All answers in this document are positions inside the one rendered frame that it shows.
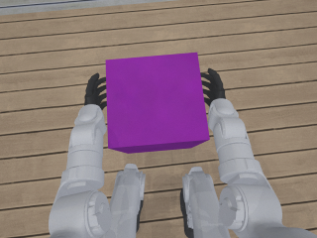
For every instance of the robot left forearm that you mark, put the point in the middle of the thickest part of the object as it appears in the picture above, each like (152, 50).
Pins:
(85, 154)

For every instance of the left robot hand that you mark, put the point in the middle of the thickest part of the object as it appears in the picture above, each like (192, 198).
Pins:
(92, 91)

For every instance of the robot right upper arm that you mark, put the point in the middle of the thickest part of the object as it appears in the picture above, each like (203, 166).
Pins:
(253, 211)

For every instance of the right robot foot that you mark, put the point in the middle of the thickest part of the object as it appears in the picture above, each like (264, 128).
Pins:
(189, 232)

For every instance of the robot right thigh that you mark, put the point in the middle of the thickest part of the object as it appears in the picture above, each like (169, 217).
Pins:
(200, 194)

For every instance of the right robot hand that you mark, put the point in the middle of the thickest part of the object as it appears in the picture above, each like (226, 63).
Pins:
(216, 90)

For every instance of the carton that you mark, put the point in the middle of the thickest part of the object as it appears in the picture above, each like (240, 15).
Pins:
(155, 103)

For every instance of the robot left upper arm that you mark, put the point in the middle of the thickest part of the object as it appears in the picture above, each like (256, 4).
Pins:
(81, 215)

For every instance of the robot right forearm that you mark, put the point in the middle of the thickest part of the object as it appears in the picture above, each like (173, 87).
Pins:
(236, 158)

